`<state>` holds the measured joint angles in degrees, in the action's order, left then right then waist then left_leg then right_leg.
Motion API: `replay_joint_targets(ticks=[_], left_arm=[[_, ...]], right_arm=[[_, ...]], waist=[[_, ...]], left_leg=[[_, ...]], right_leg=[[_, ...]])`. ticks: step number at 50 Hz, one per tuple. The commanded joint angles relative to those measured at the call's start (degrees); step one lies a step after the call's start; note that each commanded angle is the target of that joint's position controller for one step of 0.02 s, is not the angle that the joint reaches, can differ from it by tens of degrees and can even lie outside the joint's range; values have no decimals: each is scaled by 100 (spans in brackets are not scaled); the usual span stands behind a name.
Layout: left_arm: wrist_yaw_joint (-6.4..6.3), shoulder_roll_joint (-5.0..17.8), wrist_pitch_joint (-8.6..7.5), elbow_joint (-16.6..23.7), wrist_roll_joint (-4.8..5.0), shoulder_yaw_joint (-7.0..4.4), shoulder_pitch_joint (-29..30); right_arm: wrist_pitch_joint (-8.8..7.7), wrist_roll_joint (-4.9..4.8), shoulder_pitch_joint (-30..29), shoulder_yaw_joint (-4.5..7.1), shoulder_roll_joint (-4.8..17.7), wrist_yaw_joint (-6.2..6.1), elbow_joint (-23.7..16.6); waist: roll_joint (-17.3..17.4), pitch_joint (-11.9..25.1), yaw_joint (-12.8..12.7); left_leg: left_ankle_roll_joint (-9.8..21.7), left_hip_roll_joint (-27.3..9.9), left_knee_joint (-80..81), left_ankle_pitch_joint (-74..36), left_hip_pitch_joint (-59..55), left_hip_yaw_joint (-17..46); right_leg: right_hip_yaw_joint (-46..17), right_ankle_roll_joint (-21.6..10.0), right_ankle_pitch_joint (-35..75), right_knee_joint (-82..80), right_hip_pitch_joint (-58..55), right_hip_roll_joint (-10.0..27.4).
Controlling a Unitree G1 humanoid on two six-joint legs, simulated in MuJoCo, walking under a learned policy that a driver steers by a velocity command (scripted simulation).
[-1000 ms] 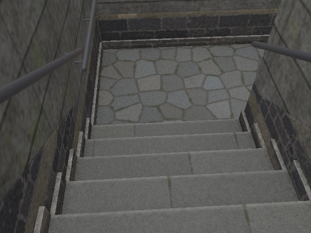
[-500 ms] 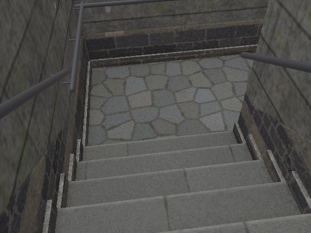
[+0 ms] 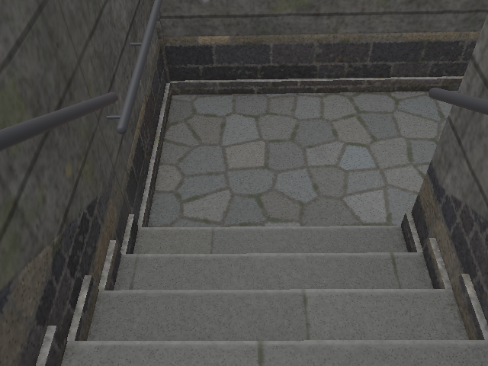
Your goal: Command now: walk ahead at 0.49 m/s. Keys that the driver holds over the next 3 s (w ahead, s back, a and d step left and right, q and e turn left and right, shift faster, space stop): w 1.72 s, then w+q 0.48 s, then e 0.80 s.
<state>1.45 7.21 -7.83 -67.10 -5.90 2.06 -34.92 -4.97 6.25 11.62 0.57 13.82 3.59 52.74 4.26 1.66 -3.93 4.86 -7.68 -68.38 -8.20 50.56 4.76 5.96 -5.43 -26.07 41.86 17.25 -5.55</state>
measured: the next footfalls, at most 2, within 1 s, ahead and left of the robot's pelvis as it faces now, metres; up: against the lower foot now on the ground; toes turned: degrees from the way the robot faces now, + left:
left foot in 0.30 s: +0.32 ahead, +0.14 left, -0.18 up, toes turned +4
right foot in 0.80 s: +0.62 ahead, -0.11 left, -0.36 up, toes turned -4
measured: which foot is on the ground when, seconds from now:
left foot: up 0.00-0.28, down 0.30-0.80, up 0.82-1.00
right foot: down 0.00-0.28, up 0.30-0.78, down 0.80-1.00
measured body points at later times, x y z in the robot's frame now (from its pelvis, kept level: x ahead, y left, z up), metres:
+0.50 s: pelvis +0.29 +0.05 -0.16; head +0.30 +0.04 +0.29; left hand +0.34 +0.29 -0.30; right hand +0.23 -0.20 -0.30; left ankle +0.28 +0.14 -0.89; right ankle +0.38 -0.10 -0.78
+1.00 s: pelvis +0.58 -0.04 -0.34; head +0.58 -0.04 +0.11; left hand +0.53 +0.21 -0.48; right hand +0.64 -0.28 -0.48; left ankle +0.66 +0.12 -0.96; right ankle +0.57 -0.11 -1.07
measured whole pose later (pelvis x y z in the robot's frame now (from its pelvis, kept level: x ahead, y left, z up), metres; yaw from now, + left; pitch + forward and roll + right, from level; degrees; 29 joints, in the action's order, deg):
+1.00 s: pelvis +0.58 -0.04 -0.34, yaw +0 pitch +0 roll -2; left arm 2.6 12.4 -5.9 -60.9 -4.9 0.2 -26.5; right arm -4.7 5.5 16.9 0.2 13.0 3.3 55.1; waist 2.0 0.9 -0.8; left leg 5.6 -7.1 -73.8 4.5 44.1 2.3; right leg 5.9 -5.4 -17.6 31.0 13.9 -4.0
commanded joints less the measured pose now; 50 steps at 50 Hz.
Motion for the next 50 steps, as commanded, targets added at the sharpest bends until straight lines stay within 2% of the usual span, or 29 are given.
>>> replay_joint_targets(ticks=[1,2,6,9,12,13,15,16,17,19,20,22,24,26,28,29,32,37,38,39,40,41,42,43,44,46,47,49,50], left_arm=[[-214,160,-193,-211,37,133,-1151],[-307,-23,-148,-107,98,211,-1110],[-23,143,8,268,-108,267,-216],[-200,557,0,191,112,127,-559],[-252,576,240,-13,132,-19,-1058],[-181,529,322,2,57,-29,-858],[281,711,461,49,-82,-78,-436],[529,275,475,24,19,-85,-766],[675,393,395,531,230,-136,-371],[533,685,301,1323,426,-197,832],[335,616,262,1283,290,-197,755],[184,133,292,1236,-52,-69,1053],[308,291,382,1151,-81,-161,1344],[434,230,360,1155,-87,-66,1000],[357,455,319,1523,-132,-31,2073],[276,534,297,1564,-68,21,2420],[268,783,422,1800,-56,-6,2541],[273,935,450,2126,-18,9,3726],[243,932,386,1931,8,-16,3270],[191,1180,285,1251,193,-210,1698],[177,1782,227,695,170,-556,-373],[318,2359,315,616,197,-716,-1043],[382,2418,398,524,29,-774,-1262],[366,2274,459,624,8,-802,-775],[335,1546,486,759,-17,-596,-29],[305,589,362,1018,-99,-169,947],[175,291,184,1013,-85,-86,1204],[11,478,-56,936,270,-72,893],[32,677,-67,689,151,-99,538]], right_arm=[[57,83,111,-244,-171,88,-199],[55,52,-166,-280,-43,68,-169],[188,72,-756,-244,179,109,-600],[207,-22,-1225,-248,279,93,-753],[180,-45,-1671,-236,122,104,-732],[143,-136,-1048,-195,172,77,-286],[-54,-156,2440,195,785,-29,830],[38,-71,4129,350,1116,21,1175],[113,-154,3775,477,1589,121,1106],[216,-79,2779,455,1211,97,896],[163,-20,1719,184,331,65,620],[-81,109,826,-195,-741,-147,376],[-255,-261,1268,-227,-417,-231,547],[-288,-67,1775,-179,29,-144,739],[-411,-130,2613,-288,-219,-341,1047],[-401,-147,2594,-348,-326,-417,978],[-265,67,1778,-404,-214,-237,605],[1,-208,2885,-224,348,-450,1024],[85,-225,2853,-155,450,-372,1090],[202,-48,2666,-160,477,-218,1123],[251,195,2948,-167,325,130,1274],[206,-48,4042,-241,-597,323,1397],[107,-300,2903,-112,-33,429,754],[30,-439,1721,-76,151,371,101],[-30,-436,1319,-130,63,167,-14],[-72,-236,1362,-118,-84,-93,54],[-72,-44,984,-164,-346,-137,-11],[20,28,975,-67,-255,-27,224],[79,6,925,-79,-240,11,155]], waist=[[-502,-744,-166],[-112,-653,-282],[-575,-770,162],[-669,-1058,-210],[-831,-1044,-646],[-623,-883,-445],[102,-153,1023],[1416,1199,1519],[833,1750,1208],[-40,636,1257],[-718,-118,645],[-616,-1033,5],[-220,-900,294],[-77,-592,117],[-391,-654,842],[-765,-602,958],[-291,-604,477],[-261,-1201,1308],[-494,-998,1149],[-720,-569,505],[-1141,79,-373],[-2272,1929,-92],[-1709,1763,-471],[-1386,1268,-697],[-340,227,-365],[25,-817,520],[-504,-1153,692],[-627,-880,422],[-827,-634,443]], left_leg=[[-376,-285,1351,-1358,1983,491],[-369,-245,2659,-2550,1437,312],[-155,173,2240,-2454,-1993,-386],[-232,224,3560,-1120,-1516,-444],[-161,232,5007,27,-1328,-490],[-78,-56,5627,-679,-2143,-191],[146,172,5616,-2143,-6350,-995],[1339,-821,3546,-4911,-9366,-88],[1663,-1381,2966,-5423,-9797,532],[1888,-1852,4006,-1604,-8324,1294],[1524,-1483,4455,148,-6393,1128],[1173,-634,5006,986,-2910,214],[1282,-220,5030,1378,-1847,-172],[1372,-357,4189,1002,-1463,246],[1297,-698,3584,1285,-4031,854],[1057,-469,3199,1946,-3819,679],[776,195,3111,3219,-572,26],[690,-549,2054,2393,-3843,1176],[631,-343,1341,2034,-4056,974],[317,-1,4,2188,-3370,476],[-118,423,-1737,1964,-1889,1],[-436,1054,-4773,5694,-334,-380],[-480,1064,-5715,5820,952,-410],[-425,822,-5533,5598,2258,-436],[-170,336,-4484,4285,2256,-51],[201,-159,-1991,2307,139,251],[328,-384,-999,1427,-165,301],[130,-107,501,116,-849,-112],[-14,-91,339,68,-821,-125]], right_leg=[[-2414,-1253,2391,-622,-1068,1885],[-2138,-1168,1678,-297,-708,1638],[-1694,-884,293,-563,2367,1162],[-1980,-857,631,109,681,1329],[-2431,-870,2271,638,-1045,1551],[-2256,-657,2176,1292,-1025,1433],[-1349,-244,2469,3861,1045,747],[-969,262,-1580,7070,3154,-154],[-811,273,-2197,8054,4166,-5],[-802,195,-1605,8016,5787,475],[-1281,0,85,6483,5328,988],[-1517,-411,2309,3481,3419,1722],[-768,-279,3599,1920,2129,1331],[-797,-22,3883,2611,1735,1188],[-1466,271,4962,779,4231,1632],[-1507,319,6191,-480,3829,1672],[-541,217,6309,45,378,1162],[-819,239,3897,-2573,1471,1274],[-670,207,4019,-3090,729,1196],[-550,130,5425,-3320,-1204,1238],[-363,-298,6380,-2490,-3722,1409],[-1055,-1515,9291,76,-6400,2490],[-1792,-1681,9163,-97,-6272,2749],[-2549,-1865,5929,-894,-5733,3168],[-2641,-1456,2612,-1552,-3854,3033],[-1912,-1220,2399,-2174,-321,2525],[-1612,-952,2375,-2384,439,2048],[-1370,-1321,2075,-2451,952,1763],[-1612,-1457,2541,-2110,983,1811]])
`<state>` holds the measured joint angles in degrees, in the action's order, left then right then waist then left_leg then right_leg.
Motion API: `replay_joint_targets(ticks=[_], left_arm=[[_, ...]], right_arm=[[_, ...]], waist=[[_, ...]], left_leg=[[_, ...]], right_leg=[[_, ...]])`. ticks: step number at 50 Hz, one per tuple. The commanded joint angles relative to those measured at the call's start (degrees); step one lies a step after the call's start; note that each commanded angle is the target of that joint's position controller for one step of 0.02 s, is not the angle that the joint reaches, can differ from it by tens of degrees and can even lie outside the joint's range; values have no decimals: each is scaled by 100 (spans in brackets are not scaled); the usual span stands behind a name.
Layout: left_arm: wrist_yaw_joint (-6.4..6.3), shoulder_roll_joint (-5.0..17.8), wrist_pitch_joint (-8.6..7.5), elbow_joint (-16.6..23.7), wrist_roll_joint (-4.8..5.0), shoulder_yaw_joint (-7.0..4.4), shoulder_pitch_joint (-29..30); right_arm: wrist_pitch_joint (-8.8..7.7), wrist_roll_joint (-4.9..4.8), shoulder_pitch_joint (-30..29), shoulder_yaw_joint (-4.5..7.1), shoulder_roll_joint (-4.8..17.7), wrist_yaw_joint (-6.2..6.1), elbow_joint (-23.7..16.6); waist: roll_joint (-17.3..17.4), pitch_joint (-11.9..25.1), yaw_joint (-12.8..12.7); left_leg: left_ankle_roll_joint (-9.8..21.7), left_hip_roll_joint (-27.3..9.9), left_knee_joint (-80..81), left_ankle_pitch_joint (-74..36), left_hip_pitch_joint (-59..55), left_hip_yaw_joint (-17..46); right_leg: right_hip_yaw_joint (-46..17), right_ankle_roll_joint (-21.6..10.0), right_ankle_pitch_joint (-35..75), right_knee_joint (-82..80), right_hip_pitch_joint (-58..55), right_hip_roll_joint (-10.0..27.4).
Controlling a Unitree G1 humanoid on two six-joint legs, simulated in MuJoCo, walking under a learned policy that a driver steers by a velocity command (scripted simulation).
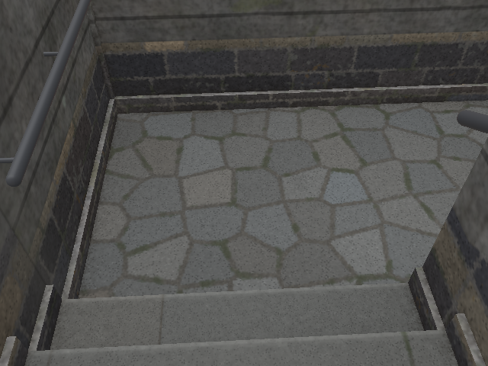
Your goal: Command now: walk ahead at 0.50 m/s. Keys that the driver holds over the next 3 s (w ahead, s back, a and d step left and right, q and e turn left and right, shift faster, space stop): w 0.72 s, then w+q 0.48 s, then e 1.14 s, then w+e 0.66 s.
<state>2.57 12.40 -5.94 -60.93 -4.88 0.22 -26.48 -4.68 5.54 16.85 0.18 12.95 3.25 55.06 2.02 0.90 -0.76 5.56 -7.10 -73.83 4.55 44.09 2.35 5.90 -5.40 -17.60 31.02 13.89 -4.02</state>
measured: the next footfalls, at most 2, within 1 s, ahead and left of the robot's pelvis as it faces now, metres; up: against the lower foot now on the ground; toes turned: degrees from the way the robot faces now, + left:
left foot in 0.36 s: +0.33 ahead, +0.15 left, -0.18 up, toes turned +5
right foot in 0.86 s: +0.64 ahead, -0.09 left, -0.36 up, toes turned -2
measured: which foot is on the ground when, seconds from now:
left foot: up 0.00-0.34, down 0.36-0.86, up 0.88-1.00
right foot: down 0.00-0.36, up 0.38-0.84, down 0.86-1.00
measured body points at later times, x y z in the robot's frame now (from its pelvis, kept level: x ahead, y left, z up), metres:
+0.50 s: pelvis +0.29 +0.06 -0.17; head +0.29 +0.06 +0.28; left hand +0.26 +0.29 -0.32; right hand +0.30 -0.19 -0.32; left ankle +0.29 +0.15 -0.91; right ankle +0.25 -0.08 -0.71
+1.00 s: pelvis +0.58 -0.01 -0.35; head +0.58 -0.01 +0.10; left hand +0.60 +0.25 -0.50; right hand +0.55 -0.23 -0.50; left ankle +0.50 +0.13 -0.85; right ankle +0.60 -0.09 -1.09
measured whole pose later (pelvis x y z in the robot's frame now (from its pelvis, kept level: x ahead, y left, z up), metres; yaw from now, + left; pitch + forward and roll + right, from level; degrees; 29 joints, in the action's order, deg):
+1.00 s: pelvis +0.58 -0.01 -0.35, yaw +6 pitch +0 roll +1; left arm 3.9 14.3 -3.8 -57.4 -6.7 -1.4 -17.8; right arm -4.1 2.7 26.4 0.0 10.0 4.7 58.6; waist -0.8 1.4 2.4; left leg 4.9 -1.7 -105.0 27.4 40.2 2.5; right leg 7.4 -3.0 -15.4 29.7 14.7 1.1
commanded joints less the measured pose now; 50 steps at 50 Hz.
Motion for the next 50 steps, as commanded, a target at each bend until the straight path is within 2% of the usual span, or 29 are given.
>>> replay_joint_targets(ticks=[1,3,5,9,15,17,18,19,20,21,22,24,25,26,27,29,31,32,34,36,40,41,43,44,45,47,48,49,50], left_arm=[[-77,282,-244,45,-56,52,-422],[-210,-150,-279,-217,5,181,-1117],[-275,-367,-219,-306,18,316,-1427],[-44,-202,-178,-59,-168,399,-585],[-324,220,130,-462,55,114,-1757],[-38,292,297,-454,-23,89,-1309],[299,192,340,-576,-251,100,-1374],[507,-426,308,-613,33,88,-2126],[593,1,215,56,203,-5,-1100],[534,135,151,602,296,-50,-123],[361,144,93,798,279,-30,135],[67,-300,19,607,4,9,203],[66,-340,69,648,-108,11,532],[142,-238,112,479,-193,-24,464],[217,-234,171,480,-162,-61,507],[309,-269,132,465,-166,32,62],[214,-48,124,887,-212,65,1383],[154,14,108,883,-168,123,1690],[159,130,149,998,-147,148,1773],[162,350,253,1189,-182,80,1847],[159,380,236,1495,-63,165,3007],[139,351,201,1311,-3,143,2632],[68,1210,15,104,104,-346,-1150],[206,1784,91,40,56,-505,-1812],[281,1817,196,-63,-155,-560,-1984],[227,1358,337,91,-99,-510,-1035],[189,559,337,233,-218,-218,-358],[169,280,293,258,-296,-123,-280],[-36,-224,36,449,-227,10,326]], right_arm=[[43,102,785,-103,-254,112,-27],[14,125,-77,-148,-78,97,-294],[19,115,-582,-210,60,73,-292],[161,136,-1025,-165,346,89,-724],[123,-3,-2102,-209,226,95,-832],[-51,-138,522,28,571,0,287],[-79,-78,2596,345,1068,-6,763],[14,-91,3085,483,1635,93,841],[105,46,3105,585,1753,118,865],[177,39,2562,614,1583,101,733],[190,28,1641,393,840,74,439],[-46,137,396,-48,-352,-63,111],[-147,81,347,-69,-371,-147,134],[-213,-164,580,-132,-439,-198,185],[-231,-191,1039,-61,-44,-144,377],[-273,30,1229,-40,209,-78,421],[-391,-97,2180,-217,-238,-282,824],[-375,-114,2188,-285,-370,-355,769],[-255,83,1539,-344,-220,-234,512],[-267,100,1366,-338,-106,-122,405],[-28,-157,2366,-133,391,-366,754],[63,-161,2373,-63,472,-298,856],[225,218,2499,-109,229,217,1037],[145,-96,3606,-178,-591,404,1193],[43,-327,2601,-52,-49,526,616],[-74,-473,1023,55,193,283,-45],[-59,-412,1239,-26,-124,157,21],[-15,-369,1327,17,-244,61,22],[-36,-151,1030,-55,-613,27,-52]], waist=[[-503,-431,288],[-162,-460,-283],[140,-516,-470],[-306,-692,4],[-527,-920,-976],[86,-460,128],[580,230,1049],[1495,1841,716],[884,1807,948],[542,1260,1087],[-208,387,703],[-723,-679,-227],[-89,-1104,-200],[-247,-957,-26],[85,-766,25],[2,-430,-177],[-133,-620,565],[-532,-548,671],[-79,-489,274],[-18,-684,121],[-81,-1067,998],[-285,-886,857],[-976,294,-684],[-2022,2052,-412],[-1424,1974,-721],[-428,426,-813],[29,-31,-208],[-54,-593,146],[-221,-881,398]], left_leg=[[-197,-57,610,-1441,-227,146],[-413,-376,2168,-2378,1885,718],[-505,-310,3323,-3739,1502,549],[-281,138,2703,-3417,-1829,-61],[-356,178,5785,-1301,-1294,-245],[-217,132,6764,-3300,-4320,-523],[372,-218,5781,-4235,-7058,-484],[1506,-1313,3526,-7218,-9174,209],[1739,-1599,3456,-7102,-9196,803],[1867,-1914,4148,-4505,-8587,1303],[1560,-1908,4731,-1879,-6933,1460],[1082,-935,5313,-1046,-2972,411],[1063,-590,5504,-969,-2066,194],[1173,-443,5625,-522,-1512,-50],[1282,-369,5407,-302,-1328,114],[1356,-524,4625,-882,-1185,466],[1241,-820,4068,-129,-3630,1145],[1014,-565,3679,552,-3374,934],[778,0,3603,1329,-883,442],[687,-8,3667,2022,140,367],[674,-421,2588,1076,-3012,1440],[622,-199,1998,717,-3333,1363],[-113,540,-1050,654,-845,490],[-406,1036,-4121,4411,496,-4],[-471,954,-5084,4597,1692,-87],[-323,523,-4509,3492,2732,28],[0,163,-3365,2152,1882,570],[100,8,-2867,1669,1114,523],[298,-297,-1353,239,644,712]], right_leg=[[-1604,-1435,2229,-445,1352,1626],[-2024,-1294,1923,-20,-684,1862],[-1948,-1195,986,502,-161,1582],[-1466,-859,-552,372,2840,1088],[-2202,-778,1152,1718,-509,1462],[-1491,-363,1056,3852,563,887],[-1176,38,880,5854,2309,530],[-678,396,-3066,8569,3626,-17],[-651,432,-3266,9327,4797,34],[-613,419,-3056,9057,5859,262],[-997,225,-1839,8080,6031,797],[-1484,-146,838,4843,3810,1527],[-1136,-272,1273,4311,3306,1450],[-918,-225,2413,3046,2705,1344],[-665,-100,2595,3154,2468,1162],[-792,117,2867,3566,2258,1051],[-1467,341,3912,1843,4785,1504],[-1466,383,5200,588,4337,1500],[-852,209,5711,877,1747,1201],[-494,261,4790,1335,396,935],[-774,326,2915,-1470,1566,1022],[-736,287,3141,-2211,943,978],[-380,-275,5753,-1226,-3852,1418],[-989,-1517,9066,1195,-6217,2642],[-1548,-1651,8918,1086,-6044,2973],[-2061,-1531,3520,-303,-3443,3172],[-1611,-1192,2682,-522,-1803,2910],[-1508,-1124,2608,-885,-276,2979],[-925,-784,2268,-1153,612,2207]])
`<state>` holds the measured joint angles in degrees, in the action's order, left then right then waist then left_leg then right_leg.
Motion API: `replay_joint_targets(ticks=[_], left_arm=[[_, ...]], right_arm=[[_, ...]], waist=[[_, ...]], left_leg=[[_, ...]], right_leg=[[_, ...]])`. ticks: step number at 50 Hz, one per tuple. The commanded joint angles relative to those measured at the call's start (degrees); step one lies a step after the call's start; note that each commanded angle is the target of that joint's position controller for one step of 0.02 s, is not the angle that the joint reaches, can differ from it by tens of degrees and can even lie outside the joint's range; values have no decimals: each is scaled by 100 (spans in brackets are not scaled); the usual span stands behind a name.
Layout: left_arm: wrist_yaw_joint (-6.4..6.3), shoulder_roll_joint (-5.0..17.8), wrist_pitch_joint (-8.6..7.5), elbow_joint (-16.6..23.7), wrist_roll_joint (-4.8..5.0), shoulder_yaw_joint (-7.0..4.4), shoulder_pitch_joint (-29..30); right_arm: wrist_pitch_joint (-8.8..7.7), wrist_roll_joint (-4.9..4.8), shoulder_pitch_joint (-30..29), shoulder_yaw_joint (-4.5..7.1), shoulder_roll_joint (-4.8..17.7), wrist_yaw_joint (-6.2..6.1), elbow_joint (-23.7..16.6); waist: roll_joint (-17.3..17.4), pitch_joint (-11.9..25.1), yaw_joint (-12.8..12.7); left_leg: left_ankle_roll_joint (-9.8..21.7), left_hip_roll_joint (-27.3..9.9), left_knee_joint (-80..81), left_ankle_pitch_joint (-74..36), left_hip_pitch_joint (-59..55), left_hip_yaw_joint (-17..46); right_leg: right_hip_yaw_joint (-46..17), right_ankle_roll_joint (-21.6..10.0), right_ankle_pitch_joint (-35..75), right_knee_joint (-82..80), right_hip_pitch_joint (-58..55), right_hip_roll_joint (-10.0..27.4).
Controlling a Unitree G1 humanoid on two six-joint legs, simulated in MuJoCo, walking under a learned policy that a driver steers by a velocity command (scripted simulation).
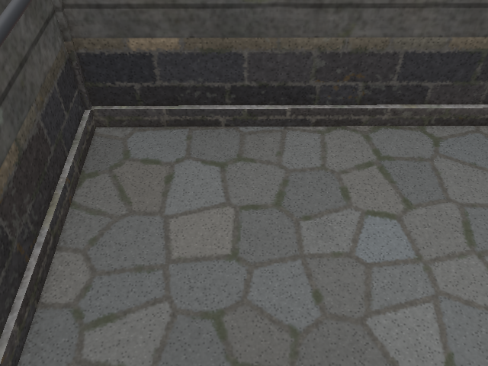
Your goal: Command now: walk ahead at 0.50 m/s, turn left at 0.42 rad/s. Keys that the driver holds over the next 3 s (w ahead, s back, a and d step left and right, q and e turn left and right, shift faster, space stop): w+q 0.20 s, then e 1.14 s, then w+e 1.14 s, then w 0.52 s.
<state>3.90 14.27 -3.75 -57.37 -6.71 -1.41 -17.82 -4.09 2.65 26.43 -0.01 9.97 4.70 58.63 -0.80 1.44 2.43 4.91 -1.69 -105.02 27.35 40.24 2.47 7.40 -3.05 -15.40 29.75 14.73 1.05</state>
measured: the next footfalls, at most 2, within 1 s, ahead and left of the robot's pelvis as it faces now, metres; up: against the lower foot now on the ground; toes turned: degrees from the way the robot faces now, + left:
left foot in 0.44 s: +0.35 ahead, +0.19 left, -0.18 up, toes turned +14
right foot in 0.84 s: +0.40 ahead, -0.05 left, -0.18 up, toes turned -13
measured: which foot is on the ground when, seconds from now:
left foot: up 0.00-0.42, down 0.44-0.88, up 0.90-1.00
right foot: down 0.00-0.44, up 0.46-0.82, down 0.84-1.00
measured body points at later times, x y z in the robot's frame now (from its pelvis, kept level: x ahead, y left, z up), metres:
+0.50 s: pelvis +0.27 +0.08 -0.16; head +0.28 +0.09 +0.29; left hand +0.06 +0.21 -0.29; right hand +0.49 -0.10 -0.27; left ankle +0.32 +0.19 -0.91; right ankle +0.07 -0.09 -0.64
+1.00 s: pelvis +0.38 +0.03 -0.22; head +0.40 +0.02 +0.23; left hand +0.51 +0.28 -0.34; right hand +0.51 -0.26 -0.31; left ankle +0.37 +0.18 -0.85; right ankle +0.36 -0.04 -0.92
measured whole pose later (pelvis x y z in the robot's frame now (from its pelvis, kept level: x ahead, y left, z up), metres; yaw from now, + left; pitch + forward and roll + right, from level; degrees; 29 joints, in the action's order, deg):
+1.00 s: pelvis +0.38 +0.03 -0.22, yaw -10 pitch +2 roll +0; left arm 0.5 13.5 -8.5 -47.8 -3.2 -4.9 -16.7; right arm -5.5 1.1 6.8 5.3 15.0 -0.7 42.2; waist 0.6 0.1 -0.8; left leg -4.5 -2.4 -73.9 40.8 33.1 1.7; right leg 3.5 -5.2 -26.2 49.4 25.2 -2.4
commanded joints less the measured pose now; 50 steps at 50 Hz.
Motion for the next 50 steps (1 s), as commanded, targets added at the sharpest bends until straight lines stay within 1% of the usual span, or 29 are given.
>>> replay_joint_targets(ticks=[1,2,6,9,11,13,15,18,20,21,22,23,24,25,27,28,29,30,32,34,36,40,43,44,45,46,47,49,50], left_arm=[[-316,-641,-354,179,73,262,-124],[-379,-568,-436,132,226,320,-253],[-263,-98,-418,-410,-78,269,-1278],[-461,-565,-495,-908,-26,474,-2320],[-375,-595,-432,-814,-29,581,-2143],[-273,-423,-398,-621,19,520,-1754],[-328,-25,-375,-719,110,350,-1990],[-549,-36,-133,-864,278,189,-2619],[-478,-107,40,-826,350,84,-2667],[-336,-16,173,-700,289,71,-2281],[-79,-108,273,-677,54,139,-2216],[213,-1115,220,-762,207,338,-3008],[372,-534,127,-408,497,208,-2497],[419,-121,92,-120,626,75,-1585],[289,-452,-102,176,535,163,-1183],[230,-629,-120,142,595,245,-989],[87,-752,-190,-43,453,174,-1557],[89,-595,-162,-226,390,50,-1933],[19,-586,-229,-147,129,-34,-1445],[-36,-461,-212,158,162,-139,-1115],[-143,-382,-184,513,186,-168,-900],[-402,-20,-66,1349,-20,-367,287],[-594,180,-37,1444,269,-527,241],[-679,655,-184,1132,425,-703,-657],[-891,1506,-326,843,416,-871,-1557],[-677,1461,-513,760,89,-842,-2330],[-502,991,-648,761,-20,-680,-2391],[-240,970,-558,900,539,-621,-892],[-106,940,-428,1035,598,-582,-260]], right_arm=[[-124,303,-191,-13,-282,-31,-293],[-88,358,-201,58,-170,71,-199],[-51,312,-195,119,93,141,-364],[-76,260,-1502,-14,156,-54,-722],[-41,260,-1790,-20,270,50,-744],[42,298,-2259,14,486,60,-1090],[137,251,-2844,16,641,65,-1309],[149,328,-3316,-170,252,57,-1238],[39,293,-2884,-127,435,-63,-958],[-40,159,-1494,45,744,-166,-399],[-69,110,42,352,1351,-270,-33],[-18,159,1419,582,2067,-240,280],[68,185,1886,673,2061,-88,393],[104,387,1271,682,1908,-172,144],[124,229,-416,393,1233,-49,-249],[63,173,-1039,214,733,-25,-275],[-104,32,-1101,202,704,-130,-404],[-229,103,-935,305,953,-165,-343],[-417,158,-1797,303,915,-334,-719],[-365,386,-1748,335,906,-453,-875],[-297,446,-1610,378,888,-543,-934],[-345,247,-1059,586,1315,-698,-1003],[-407,194,-1245,884,1806,-701,-1138],[-448,219,-1683,936,1757,-641,-1429],[-431,339,-1579,650,702,-538,-2018],[-401,-201,-2261,555,751,-427,-2252],[-417,-562,-3279,566,848,-390,-2741],[-228,-231,-2688,650,1203,-559,-2448],[-117,11,-2253,673,1255,-665,-2251]], waist=[[124,-1066,78],[102,-806,-77],[23,-643,-45],[179,-1090,-743],[-82,-955,-552],[-12,-1092,-479],[74,-1364,-765],[33,-1298,-1323],[159,-1006,-1198],[495,-519,-575],[539,156,116],[1642,2097,190],[1510,2936,608],[835,2006,634],[13,764,-96],[89,-340,-570],[470,-338,-794],[574,-544,-932],[-18,-361,-971],[481,-56,-792],[283,-41,-641],[399,-290,-138],[495,-178,-300],[-377,466,-770],[-2297,1568,-520],[-791,1526,-1142],[-464,555,-1639],[-306,299,-671],[-210,294,-223]], left_leg=[[372,-833,3070,-3024,545,658],[365,-653,3897,-3629,-52,389],[112,-609,3672,-3588,652,458],[-80,-863,6313,-5642,2561,1191],[10,-692,6362,-6080,390,186],[-66,-459,6350,-5672,-1173,-186],[-207,-512,7277,-5006,-590,-7],[-384,-510,8894,-4689,-525,-60],[-363,-352,9387,-4930,-1824,-318],[-275,-436,9932,-6196,-3693,-414],[59,-754,9454,-7456,-6067,-496],[1418,-2005,6842,-11302,-9243,32],[1915,-2714,6353,-11896,-9665,253],[1565,-2672,6619,-11288,-8434,162],[1285,-2643,7443,-8724,-5092,-187],[825,-2015,8252,-7511,-3265,-480],[983,-1901,8445,-7187,-2411,-801],[1115,-1854,8408,-7107,-1986,-1019],[1095,-1568,8896,-4845,-1425,-1259],[1169,-1844,8417,-5604,-1915,-1112],[1000,-2264,7820,-5395,-2267,-906],[564,-2491,7021,-4390,-2634,-915],[87,-2263,6462,-4006,-2214,-1067],[-313,-1557,4938,-3316,-1588,-1525],[-914,-186,2744,2044,108,-1783],[-915,100,2247,2508,1315,-430],[-946,229,3052,2184,2529,169],[-969,-133,2716,1273,1539,488],[-978,-190,2597,980,681,446]], right_leg=[[-666,-965,1773,-1252,1190,1399],[-429,-1149,1394,-1428,1335,1376],[-820,-1355,2298,-502,488,1807],[-1088,-1066,1106,23,-1716,1914],[-460,-905,689,-43,87,1415],[-328,-751,409,111,1449,1133],[-670,-696,439,650,391,1318],[-1139,-636,422,1362,-740,1259],[-1140,-456,597,1975,-465,1003],[-821,-180,274,3102,228,780],[-614,234,58,4260,1451,615],[-299,695,-3429,7149,2958,114],[-422,832,-4553,9131,3676,207],[-557,814,-4396,9203,4403,328],[-1089,622,-3498,7448,3549,807],[-1071,504,-2535,6858,2962,779],[-1139,349,-1411,5803,2121,722],[-830,308,-929,5930,1914,484],[-1061,182,1061,3955,1214,577],[-1006,249,1209,4004,1479,648],[-1210,309,1476,4031,1697,763],[-733,262,298,3746,2179,608],[32,145,-187,1985,542,24],[-92,-225,1484,1265,-1010,-222],[-2691,-1951,5410,368,-2779,968],[-3415,-2336,7088,407,-3572,1626],[-4470,-2290,5237,64,-2824,2084],[-3540,-2083,5123,497,-1288,1888],[-3013,-1856,5037,478,-92,1706]])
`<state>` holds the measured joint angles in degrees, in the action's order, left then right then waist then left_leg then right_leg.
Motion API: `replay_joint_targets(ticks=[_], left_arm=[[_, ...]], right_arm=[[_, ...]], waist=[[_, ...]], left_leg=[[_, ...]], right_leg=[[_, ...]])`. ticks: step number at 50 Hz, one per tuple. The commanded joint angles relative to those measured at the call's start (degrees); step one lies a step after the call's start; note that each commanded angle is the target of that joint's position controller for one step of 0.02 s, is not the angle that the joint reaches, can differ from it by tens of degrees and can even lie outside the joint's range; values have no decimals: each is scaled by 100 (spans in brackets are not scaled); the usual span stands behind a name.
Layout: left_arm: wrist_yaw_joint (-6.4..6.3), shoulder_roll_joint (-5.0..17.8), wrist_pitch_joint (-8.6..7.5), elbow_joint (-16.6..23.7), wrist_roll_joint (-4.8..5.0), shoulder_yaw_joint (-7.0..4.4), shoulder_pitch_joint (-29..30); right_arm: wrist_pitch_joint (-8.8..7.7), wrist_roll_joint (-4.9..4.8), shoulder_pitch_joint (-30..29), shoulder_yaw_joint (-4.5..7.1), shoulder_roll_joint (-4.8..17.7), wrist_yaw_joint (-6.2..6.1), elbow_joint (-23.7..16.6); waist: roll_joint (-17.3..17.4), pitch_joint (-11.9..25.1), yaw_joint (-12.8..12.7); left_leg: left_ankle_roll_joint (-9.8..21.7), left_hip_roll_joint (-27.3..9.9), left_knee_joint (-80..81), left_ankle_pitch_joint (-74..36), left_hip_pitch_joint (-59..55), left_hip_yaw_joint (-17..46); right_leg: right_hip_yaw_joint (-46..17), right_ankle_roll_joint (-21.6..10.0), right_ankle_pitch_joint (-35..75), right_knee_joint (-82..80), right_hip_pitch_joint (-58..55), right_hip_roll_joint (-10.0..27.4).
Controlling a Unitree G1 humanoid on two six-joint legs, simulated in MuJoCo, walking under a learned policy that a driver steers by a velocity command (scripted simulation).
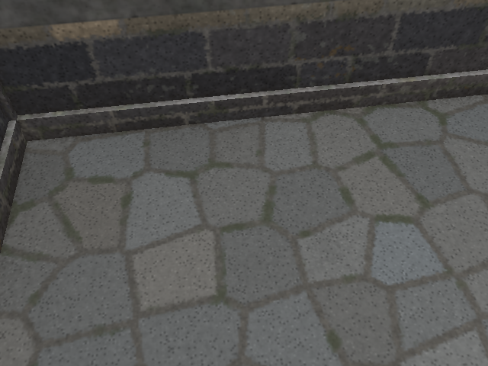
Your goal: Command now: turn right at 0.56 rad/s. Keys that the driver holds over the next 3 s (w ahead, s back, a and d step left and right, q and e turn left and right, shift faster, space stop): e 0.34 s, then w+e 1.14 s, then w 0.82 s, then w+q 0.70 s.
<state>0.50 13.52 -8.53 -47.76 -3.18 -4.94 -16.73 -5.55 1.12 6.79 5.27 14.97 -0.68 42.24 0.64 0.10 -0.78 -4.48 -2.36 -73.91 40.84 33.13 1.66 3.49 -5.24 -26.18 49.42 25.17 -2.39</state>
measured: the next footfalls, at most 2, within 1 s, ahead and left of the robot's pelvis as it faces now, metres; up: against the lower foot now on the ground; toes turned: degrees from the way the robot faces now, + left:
left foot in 0.44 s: +0.01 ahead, +0.17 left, +0.00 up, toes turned -17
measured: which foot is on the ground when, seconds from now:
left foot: up 0.00-0.42, down 0.44-1.00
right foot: down 0.00-0.44, up 0.46-1.00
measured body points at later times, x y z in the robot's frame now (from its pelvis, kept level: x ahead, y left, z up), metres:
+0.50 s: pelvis +0.02 +0.07 -0.02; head +0.03 +0.05 +0.43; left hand +0.22 +0.30 -0.11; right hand +0.03 -0.21 -0.13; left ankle -0.03 +0.17 -0.70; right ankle -0.01 -0.07 -0.66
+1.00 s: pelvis +0.15 +0.00 -0.05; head +0.17 -0.01 +0.40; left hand +0.46 +0.03 -0.14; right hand -0.08 -0.09 -0.19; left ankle -0.03 +0.18 -0.70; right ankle +0.28 -0.24 -0.73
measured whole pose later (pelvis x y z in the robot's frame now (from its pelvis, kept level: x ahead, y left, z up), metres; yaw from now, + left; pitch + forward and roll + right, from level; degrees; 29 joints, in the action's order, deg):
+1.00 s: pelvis +0.15 +0.00 -0.05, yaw -34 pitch +0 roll +2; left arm 6.7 13.4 -2.0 -44.6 3.4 0.9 0.2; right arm -4.7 -0.4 34.5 -3.2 9.4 -0.1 60.4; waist -1.8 -0.5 6.3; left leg -0.4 -0.2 -44.5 49.7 -5.3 -16.2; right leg -2.2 -3.6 28.0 35.5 40.4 1.7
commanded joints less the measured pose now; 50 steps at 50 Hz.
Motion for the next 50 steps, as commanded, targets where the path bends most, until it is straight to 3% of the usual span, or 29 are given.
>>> replay_joint_targets(ticks=[1,2,3,6,10,11,12,17,20,22,23,24,25,26,27,28,29,31,32,37,38,40,42,43,45,46,47,48,50], left_arm=[[320,976,137,198,168,-150,21],[346,857,160,442,34,-36,582],[316,799,163,632,-74,55,859],[208,862,119,484,-162,152,341],[194,871,160,355,-62,245,-536],[202,945,171,385,95,240,-651],[198,1041,182,456,120,247,-573],[200,1366,274,824,121,229,47],[255,1514,330,943,114,129,373],[289,1247,408,1040,54,170,933],[399,480,401,1035,-55,313,653],[390,341,324,1405,75,333,323],[289,652,241,1301,-33,298,677],[144,841,343,1032,1,254,450],[82,973,450,668,1,202,-66],[132,810,478,461,-138,244,-311],[289,748,475,467,-292,292,-141],[629,632,465,512,-262,368,115],[678,631,451,596,-201,389,373],[551,598,389,821,-216,449,1172],[525,396,375,834,-265,565,1431],[511,262,375,766,-227,621,1530],[583,484,304,627,-246,575,1916],[640,373,313,656,-245,612,2168],[685,273,352,702,-245,664,2270],[675,351,412,727,-199,639,2272],[593,321,557,806,1024,461,2638],[588,108,610,847,1117,559,2745],[652,48,666,797,841,529,2699]], right_arm=[[98,290,184,28,460,-144,-535],[152,319,787,-65,377,-30,-343],[176,229,787,-69,453,64,-385],[229,171,546,-133,666,146,-730],[410,328,-172,-310,603,27,-1190],[423,300,-498,-315,580,-22,-1328],[432,306,-526,-363,532,-33,-1353],[415,202,235,-387,469,17,-1075],[313,254,1056,-371,531,127,-789],[152,229,2242,-268,590,195,-364],[-57,258,2976,-65,1200,150,-100],[-242,304,2687,38,1834,322,-476],[-200,431,2099,-36,1557,444,-508],[-77,362,1517,-152,1188,556,-483],[-14,257,1058,-348,502,615,-433],[2,159,1030,-491,42,568,-328],[-36,70,913,-552,-41,507,-340],[-120,164,1104,-538,273,295,-49],[-212,200,1478,-574,310,238,211],[-355,454,2766,-745,397,238,1208],[-351,556,2885,-806,81,145,1494],[-335,579,3201,-840,48,112,1819],[-420,458,3030,-925,-223,50,1660],[-460,479,3044,-931,-133,88,1692],[-431,577,2543,-912,45,257,1481],[-434,563,2439,-884,205,292,1482],[-32,-553,2245,-689,128,56,1513],[118,-520,2534,-658,356,-13,1549],[296,-287,2761,-496,549,-58,1596]], waist=[[-252,434,424],[-176,493,746],[-82,616,788],[-226,709,526],[-544,751,-218],[-544,669,-334],[-685,676,-357],[-972,862,-142],[-782,757,58],[-196,421,742],[693,451,587],[714,184,376],[-366,-286,243],[-347,-18,28],[-208,207,-178],[-100,126,-247],[-283,69,-213],[-173,-206,-64],[-72,-262,111],[344,-474,478],[137,-670,605],[307,-768,642],[85,-835,684],[333,-831,620],[216,-844,393],[218,-966,275],[-699,-1467,488],[-527,-1442,616],[51,-1256,747]], left_leg=[[32,147,-724,-1389,682,356],[140,244,-1175,-2511,202,323],[99,322,-1301,-2908,41,170],[-61,380,-1536,-2440,301,196],[-299,282,-1475,-1705,1547,450],[-369,366,-799,-1210,1732,263],[-387,414,-497,-1102,1588,191],[-381,611,854,-1075,375,-161],[-197,786,1844,-858,-907,-475],[153,1001,3352,-1298,-2796,-358],[1440,-102,3503,-3880,-4073,1471],[2951,-2040,4287,-6205,-4443,4539],[3012,-2569,4618,-6442,-4065,4772],[2805,-2271,4683,-5249,-3669,4071],[2306,-1620,4618,-4431,-3322,3048],[1922,-1142,4546,-4075,-2805,2262],[1754,-750,4618,-3669,-2085,1600],[1793,-448,4794,-2886,-1138,735],[1889,-535,4816,-2775,-1343,626],[1897,-1113,4542,-3868,-2846,757],[1780,-1249,4380,-3332,-3721,932],[1763,-1411,4461,-3532,-4309,1053],[1501,-936,4487,-3183,-3428,177],[1474,-913,4605,-3090,-2661,-48],[1341,-736,4776,-2301,-759,-704],[1268,-844,4867,-2394,-837,-712],[859,-735,4584,-3005,-1026,-893],[744,-873,4263,-3307,-1838,-985],[618,-853,3287,-4422,-3343,-1093]], right_leg=[[-2211,-1281,5770,-1317,-101,1605],[-1997,-994,5629,-1251,640,1337],[-1813,-844,5824,-1214,939,1224],[-2113,-948,5536,-998,397,1311],[-3111,-1319,4863,-538,-1133,1623],[-3271,-1374,4668,-682,-1281,1497],[-3382,-1379,4461,-730,-1273,1419],[-3777,-1462,4731,-870,-678,1222],[-3830,-1296,1377,-1251,92,856],[-3130,-980,411,3,1423,228],[-2011,-233,-343,2163,3099,-625],[-2090,224,-1216,3259,5184,-1099],[-2528,370,-554,3808,5893,-443],[-2441,627,196,4106,5642,-113],[-2174,803,975,4397,5176,87],[-1915,837,1502,4414,4764,261],[-1509,817,1864,4314,4200,389],[-1194,613,2765,4162,3604,534],[-1099,566,2931,3930,3736,604],[-997,276,3119,3132,4935,559],[-1665,245,3881,2360,5790,763],[-1655,222,4121,1910,6323,663],[-1153,163,5691,241,4918,627],[-698,148,6061,152,3810,644],[-251,118,6298,157,1158,586],[-264,142,5888,68,815,557],[-463,80,5861,-992,1054,154],[-235,158,5649,-1547,1097,68],[-180,201,5046,-2372,1286,88]])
